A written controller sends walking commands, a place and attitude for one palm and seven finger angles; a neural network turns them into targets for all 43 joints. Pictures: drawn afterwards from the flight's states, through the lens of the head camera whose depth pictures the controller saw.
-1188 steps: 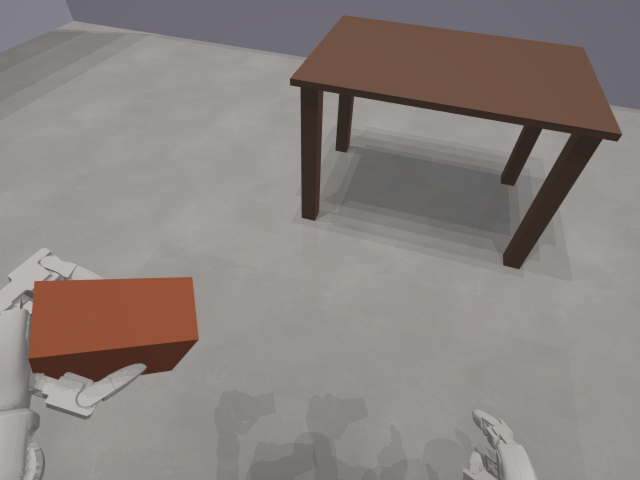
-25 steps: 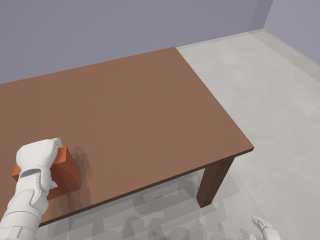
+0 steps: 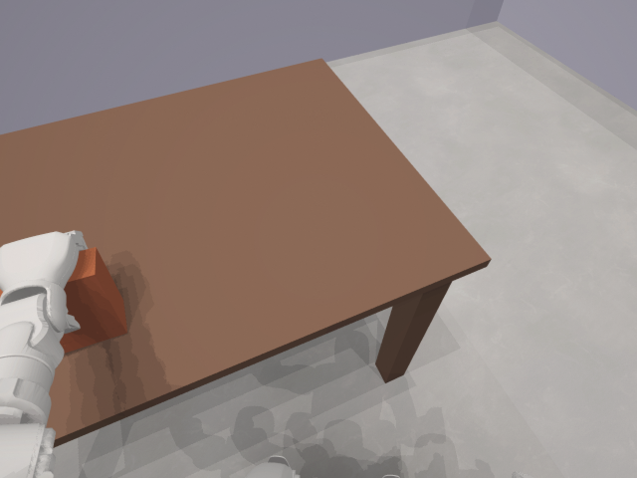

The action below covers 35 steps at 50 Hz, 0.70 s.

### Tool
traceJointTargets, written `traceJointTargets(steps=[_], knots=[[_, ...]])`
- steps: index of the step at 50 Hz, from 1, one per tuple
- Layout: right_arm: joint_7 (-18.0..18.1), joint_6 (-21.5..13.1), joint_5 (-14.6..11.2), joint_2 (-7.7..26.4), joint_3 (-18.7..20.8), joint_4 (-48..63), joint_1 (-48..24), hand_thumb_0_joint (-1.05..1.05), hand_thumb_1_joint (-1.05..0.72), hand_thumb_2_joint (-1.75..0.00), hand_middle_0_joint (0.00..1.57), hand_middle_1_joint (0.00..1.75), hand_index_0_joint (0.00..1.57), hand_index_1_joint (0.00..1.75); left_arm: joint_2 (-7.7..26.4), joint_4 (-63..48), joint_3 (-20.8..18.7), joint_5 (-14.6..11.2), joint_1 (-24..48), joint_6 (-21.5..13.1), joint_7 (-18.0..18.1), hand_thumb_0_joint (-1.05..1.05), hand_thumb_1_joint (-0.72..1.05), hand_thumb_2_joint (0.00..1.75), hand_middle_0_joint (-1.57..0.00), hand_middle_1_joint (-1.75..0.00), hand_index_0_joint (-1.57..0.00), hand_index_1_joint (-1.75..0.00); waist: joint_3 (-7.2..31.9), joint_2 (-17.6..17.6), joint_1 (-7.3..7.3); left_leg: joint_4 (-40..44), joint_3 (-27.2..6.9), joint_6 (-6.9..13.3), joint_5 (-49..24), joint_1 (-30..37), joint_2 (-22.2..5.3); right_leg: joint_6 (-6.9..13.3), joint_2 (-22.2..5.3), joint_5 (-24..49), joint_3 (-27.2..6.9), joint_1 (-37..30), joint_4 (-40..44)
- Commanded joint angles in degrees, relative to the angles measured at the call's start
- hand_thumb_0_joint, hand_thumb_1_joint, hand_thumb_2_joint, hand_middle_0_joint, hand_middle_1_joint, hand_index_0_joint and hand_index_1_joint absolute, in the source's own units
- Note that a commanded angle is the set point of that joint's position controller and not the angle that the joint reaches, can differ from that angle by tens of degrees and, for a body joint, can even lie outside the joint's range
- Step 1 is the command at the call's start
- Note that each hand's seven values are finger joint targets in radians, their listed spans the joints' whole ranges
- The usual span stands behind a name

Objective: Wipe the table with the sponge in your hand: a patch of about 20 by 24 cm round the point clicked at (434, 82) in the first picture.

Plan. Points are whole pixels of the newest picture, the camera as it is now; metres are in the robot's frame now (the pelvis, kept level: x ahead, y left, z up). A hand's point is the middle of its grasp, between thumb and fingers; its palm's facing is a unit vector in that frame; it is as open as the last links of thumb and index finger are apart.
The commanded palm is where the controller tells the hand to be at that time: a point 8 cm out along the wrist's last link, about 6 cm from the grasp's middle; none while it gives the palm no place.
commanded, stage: wipe forward along the first lane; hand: left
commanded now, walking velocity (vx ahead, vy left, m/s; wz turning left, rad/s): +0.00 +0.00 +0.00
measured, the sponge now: (71, 314) +0.32 +0.38 -0.03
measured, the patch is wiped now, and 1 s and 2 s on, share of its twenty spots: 0.20 0.50 0.50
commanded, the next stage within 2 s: slide across to the middle lane in 0.68 s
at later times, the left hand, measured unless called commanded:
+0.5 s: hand (55, 255) +0.39 +0.41 +0.02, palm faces -0.17 +0.02 -0.99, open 10.3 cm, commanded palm +0.39 +0.39 +0.05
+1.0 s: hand (58, 235) +0.43 +0.42 +0.02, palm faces -0.18 +0.04 -0.98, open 10.4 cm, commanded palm +0.43 +0.37 +0.07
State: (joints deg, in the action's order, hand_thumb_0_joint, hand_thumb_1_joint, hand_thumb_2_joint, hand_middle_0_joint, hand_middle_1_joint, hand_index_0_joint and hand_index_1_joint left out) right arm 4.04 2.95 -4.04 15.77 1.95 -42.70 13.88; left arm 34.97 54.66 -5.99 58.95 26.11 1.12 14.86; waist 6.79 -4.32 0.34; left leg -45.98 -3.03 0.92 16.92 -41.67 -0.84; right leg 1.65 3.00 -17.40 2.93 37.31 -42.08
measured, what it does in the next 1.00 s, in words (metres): stands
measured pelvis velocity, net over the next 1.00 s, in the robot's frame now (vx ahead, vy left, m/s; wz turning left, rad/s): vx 0.02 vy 0.03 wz -0.01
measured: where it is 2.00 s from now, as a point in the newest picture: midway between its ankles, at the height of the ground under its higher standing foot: outside the picture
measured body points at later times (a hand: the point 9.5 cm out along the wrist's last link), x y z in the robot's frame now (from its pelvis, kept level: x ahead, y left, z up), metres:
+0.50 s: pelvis +0.01 +0.02 -0.01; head +0.09 +0.03 +0.44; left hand +0.40 +0.40 +0.07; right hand +0.08 -0.26 -0.13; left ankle +0.05 +0.11 -0.70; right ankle +0.03 -0.11 -0.70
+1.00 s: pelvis +0.02 +0.03 -0.01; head +0.12 +0.04 +0.43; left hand +0.43 +0.41 +0.07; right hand +0.07 -0.25 -0.13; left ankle +0.05 +0.11 -0.70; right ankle +0.03 -0.11 -0.70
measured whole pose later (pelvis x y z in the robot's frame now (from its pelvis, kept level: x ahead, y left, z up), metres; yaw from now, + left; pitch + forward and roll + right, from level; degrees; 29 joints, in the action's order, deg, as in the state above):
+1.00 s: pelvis +0.02 +0.03 -0.01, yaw -1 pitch +19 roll -5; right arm 1.8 4.7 -3.1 15.4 1.8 -42.6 17.4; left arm 41.7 63.0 -4.1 60.9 39.7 1.8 13.2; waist 7.6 -3.0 -2.6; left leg -48.8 -2.9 2.4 19.4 -48.0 -0.3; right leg -0.1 2.6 -18.5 2.6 42.1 -41.9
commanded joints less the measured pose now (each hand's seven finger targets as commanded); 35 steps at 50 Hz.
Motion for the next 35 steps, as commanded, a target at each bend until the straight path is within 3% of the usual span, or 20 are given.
traceJointTargets(steps=[1, 2, 3, 4, 6, 8, 15, 16, 18, 20, 21, 22, 24, 27, 28, 30, 32, 34, 35], knots=[[0.31, -2.19, -0.16, 9.12, 2.58, 5.79, 0.45, 0.00, -0.90, -0.90, 0.20, 0.30, 0.20, 0.30, 17.59, -2.12, -3.02, 1.59, 17.55, 1.49, 2.63, 0.00, 0.10, 1.30, -1.20, -1.60, -1.20, -1.60, 10.27, 5.02, -2.61, 5.28, 0.83, 2.97, 6.35, 5.00, 1.62, 0.79, -0.53, -5.27, -4.03, -2.88, 9.54], [0.25, -2.16, -0.14, 9.25, 2.48, 5.69, 0.64, 0.00, -0.90, -0.90, 0.20, 0.30, 0.20, 0.30, 19.08, -1.95, -3.86, 1.81, 19.02, 1.39, 2.41, 0.00, 0.10, 1.30, -1.20, -1.60, -1.20, -1.60, 11.03, 3.72, -2.49, 5.25, 0.56, 2.89, 5.81, 5.00, 1.49, 1.00, -0.38, -4.66, -4.01, -2.91, 9.10], [0.14, -2.25, -0.13, 9.15, 2.55, 5.67, 1.36, 0.00, -0.90, -0.90, 0.20, 0.30, 0.20, 0.30, 18.07, -1.57, -2.62, 1.90, 19.74, 1.18, 2.39, 0.00, 0.10, 1.30, -1.20, -1.60, -1.20, -1.60, 11.61, 3.68, -2.98, 4.80, 0.66, 3.00, 5.70, 5.02, 1.57, 0.88, -0.37, -4.46, -3.85, -2.51, 8.64], [0.00, -2.28, -0.06, 9.13, 2.61, 5.77, 1.68, 0.00, -0.90, -0.90, 0.20, 0.30, 0.20, 0.30, 18.03, -0.94, -2.88, 1.91, 18.70, 1.12, 2.33, 0.00, 0.10, 1.30, -1.20, -1.60, -1.20, -1.60, 12.48, 3.70, -2.50, 4.51, 0.80, 2.94, 5.21, 4.90, 1.55, 0.91, -0.41, -3.92, -3.83, -2.99, 8.48], [-0.09, -2.03, -0.16, 9.25, 2.31, 6.13, 1.79, 0.00, -0.90, -0.90, 0.20, 0.30, 0.20, 0.30, 18.28, 0.13, -2.33, 2.06, 19.68, 1.38, 2.03, 0.00, 0.10, 1.30, -1.20, -1.60, -1.20, -1.60, 11.12, 4.42, -2.98, 4.79, 0.56, 2.91, 6.33, 4.18, 1.54, 0.85, -0.29, -4.85, -3.54, -2.01, 8.66], [-0.10, -1.94, -0.03, 9.53, 2.47, 5.71, 2.71, 0.00, -0.90, -0.90, 0.20, 0.30, 0.20, 0.30, 20.46, 0.22, -3.62, 2.37, 21.05, 1.08, 1.84, 0.00, 0.10, 1.30, -1.20, -1.60, -1.20, -1.60, 13.46, 3.18, -2.95, 4.05, 0.57, 3.06, 4.23, 4.85, 1.45, 0.93, -0.09, -2.82, -3.58, -2.40, 7.85], [-0.72, -1.29, 0.12, 9.53, 2.51, 5.92, 3.83, 0.00, -0.90, -0.90, 0.20, 0.30, 0.20, 0.30, 18.50, 1.44, -1.84, 2.94, 21.34, 1.03, 1.30, 0.00, 0.10, 1.30, -1.20, -1.60, -1.20, -1.60, 13.59, 2.57, -3.34, 4.00, 0.03, 2.82, 2.84, 6.02, 1.22, 1.16, 0.21, -1.37, -2.42, -0.03, 7.06], [-0.74, -1.12, 0.18, 9.73, 2.56, 5.82, 4.07, 0.00, -0.90, -0.90, 0.20, 0.30, 0.20, 0.30, 19.41, 1.34, -2.45, 3.05, 22.31, 0.89, 1.42, 0.00, 0.10, 1.30, -1.20, -1.60, -1.20, -1.60, 14.03, 3.34, -3.51, 4.02, -0.30, 2.81, 2.68, 6.04, 1.06, 1.18, 0.27, -1.25, -2.21, 0.34, 6.76], [-0.86, -0.91, 0.33, 9.80, 2.64, 5.50, 4.64, 0.00, -0.90, -0.90, 0.20, 0.30, 0.20, 0.30, 20.01, 1.59, -3.20, 2.84, 22.32, 0.60, 1.39, 0.00, 0.10, 1.30, -1.20, -1.60, -1.20, -1.60, 14.69, 1.69, -3.09, 3.80, -0.40, 2.74, 1.15, 6.77, 0.96, 1.42, 0.38, -0.16, -1.92, 0.56, 6.05], [-1.07, -0.81, 0.30, 9.68, 2.75, 5.83, 4.66, 0.00, -0.90, -0.90, 0.20, 0.30, 0.20, 0.30, 17.84, 2.05, -1.65, 2.77, 22.03, 0.58, 1.43, 0.00, 0.10, 1.30, -1.20, -1.60, -1.20, -1.60, 14.52, 3.23, -3.60, 3.75, -0.44, 2.73, 1.31, 6.72, 0.95, 1.24, 0.39, -0.22, -1.71, 1.20, 6.27], [-1.08, -0.70, 0.23, 9.80, 2.66, 5.84, 4.72, 0.00, -0.90, -0.90, 0.20, 0.30, 0.20, 0.30, 18.63, 2.44, -2.00, 2.65, 22.61, 0.77, 1.49, 0.00, 0.10, 1.30, -1.20, -1.60, -1.20, -1.60, 13.87, 4.03, -3.80, 3.84, -0.31, 2.79, 2.01, 6.07, 1.01, 1.14, 0.38, -0.69, -1.89, 0.91, 6.64], [-0.98, -0.60, 0.28, 10.12, 2.56, 5.31, 4.62, 0.00, -0.90, -0.90, 0.20, 0.30, 0.20, 0.30, 20.55, 2.38, -3.51, 2.53, 24.24, 0.71, 1.38, 0.00, 0.10, 1.30, -1.20, -1.60, -1.20, -1.60, 13.77, 3.07, -3.82, 3.97, -0.66, 2.77, 1.34, 6.50, 0.76, 1.32, 0.34, -0.13, -2.01, 1.31, 6.50], [-0.98, -0.52, 0.31, 10.22, 2.54, 5.28, 5.39, 0.00, -0.90, -0.90, 0.20, 0.30, 0.20, 0.30, 20.69, 3.30, -2.43, 3.15, 26.16, 0.80, 1.32, 0.00, 0.10, 1.30, -1.20, -1.60, -1.20, -1.60, 13.64, 3.36, -4.51, 3.83, -0.76, 2.76, 2.01, 5.93, 0.83, 1.20, 0.42, -0.71, -1.56, 2.25, 6.01], [-1.21, -0.39, 0.60, 10.34, 2.65, 4.94, 5.68, 0.00, -0.90, -0.90, 0.20, 0.30, 0.20, 0.30, 20.61, 3.56, -2.65, 3.90, 26.93, 0.66, 1.17, 0.00, 0.10, 1.30, -1.20, -1.60, -1.20, -1.60, 14.77, 1.15, -4.32, 3.95, -1.52, 2.47, 0.32, 8.03, 0.50, 1.62, 0.44, 0.40, -1.37, 3.81, 5.32], [-1.30, -0.36, 0.51, 10.06, 2.71, 5.27, 6.11, 0.00, -0.90, -0.90, 0.20, 0.30, 0.20, 0.30, 19.02, 3.39, -0.87, 3.88, 26.76, 0.64, 1.04, 0.00, 0.10, 1.30, -1.20, -1.60, -1.20, -1.60, 15.16, 0.28, -4.43, 3.83, -1.36, 2.48, 0.52, 8.61, 0.80, 1.60, 0.57, 0.06, -1.24, 3.98, 5.38], [-1.38, -0.25, 0.57, 10.07, 2.61, 5.27, 6.21, 0.00, -0.90, -0.90, 0.20, 0.30, 0.20, 0.30, 18.57, 3.87, -0.13, 4.26, 28.27, 0.71, 1.04, 0.00, 0.10, 1.30, -1.20, -1.60, -1.20, -1.60, 14.57, 1.39, -5.16, 3.78, -1.56, 2.44, 1.17, 8.24, 0.58, 1.54, 0.60, -0.07, -1.09, 4.87, 5.34], [-1.44, 0.03, 0.85, 10.52, 2.68, 4.73, 6.64, 0.00, -0.90, -0.90, 0.20, 0.30, 0.20, 0.30, 21.76, 4.45, -3.25, 3.85, 28.19, 0.48, 0.99, 0.00, 0.10, 1.30, -1.20, -1.60, -1.20, -1.60, 16.36, 1.16, -4.45, 3.22, -1.66, 2.43, -1.26, 8.69, 0.38, 1.74, 0.61, 1.45, -1.35, 4.11, 5.02], [-1.65, 0.13, 0.82, 10.30, 2.67, 5.05, 7.24, 0.00, -0.90, -0.90, 0.20, 0.30, 0.20, 0.30, 20.55, 4.86, -1.80, 3.64, 28.61, 0.28, 0.87, 0.00, 0.10, 1.30, -1.20, -1.60, -1.20, -1.60, 16.63, 1.98, -4.92, 2.80, -1.24, 2.48, -1.37, 8.01, 0.57, 1.49, 0.74, 1.50, -1.03, 3.91, 4.90], [-1.70, 0.25, 0.89, 10.65, 2.64, 4.78, 7.36, 0.00, -0.90, -0.90, 0.20, 0.30, 0.20, 0.30, 21.97, 5.73, -2.85, 3.89, 28.69, 0.31, 0.90, 0.00, 0.10, 1.30, -1.20, -1.60, -1.20, -1.60, 15.76, 2.35, -4.99, 2.66, -1.33, 2.48, -1.36, 7.52, 0.41, 1.56, 0.74, 1.60, -1.04, 4.25, 4.91]])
